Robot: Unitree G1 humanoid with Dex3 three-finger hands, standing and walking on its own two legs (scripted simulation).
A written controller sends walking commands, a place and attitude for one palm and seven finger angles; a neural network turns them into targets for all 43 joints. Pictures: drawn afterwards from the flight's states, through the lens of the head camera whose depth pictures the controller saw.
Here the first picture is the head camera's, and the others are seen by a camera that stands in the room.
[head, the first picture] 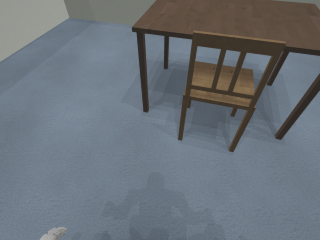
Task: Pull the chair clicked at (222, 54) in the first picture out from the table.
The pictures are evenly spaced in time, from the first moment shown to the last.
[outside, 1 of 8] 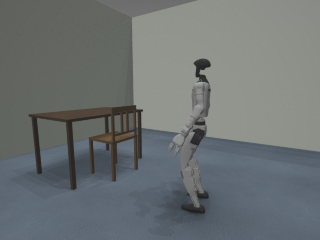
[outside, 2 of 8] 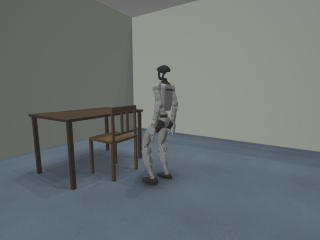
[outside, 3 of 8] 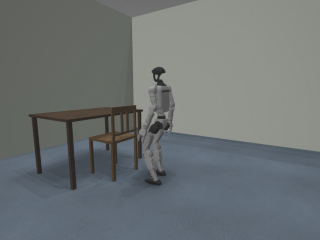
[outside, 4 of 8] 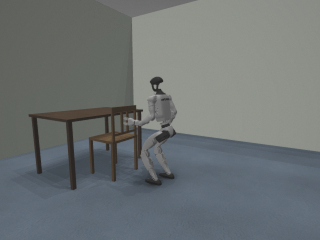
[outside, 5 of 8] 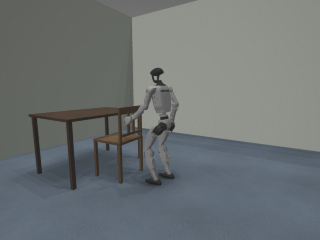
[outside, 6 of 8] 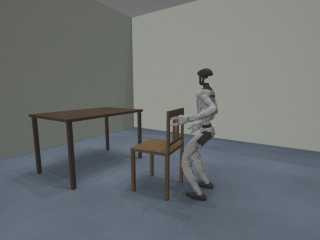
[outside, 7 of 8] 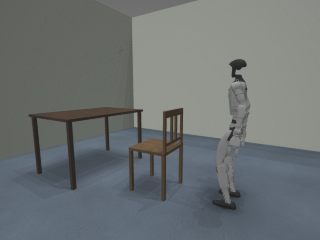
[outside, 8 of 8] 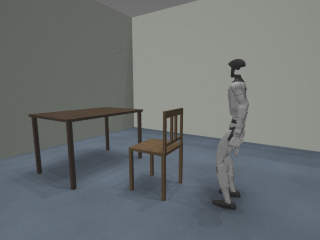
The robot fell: no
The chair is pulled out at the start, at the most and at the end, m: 0.00 0.72 0.68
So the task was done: yes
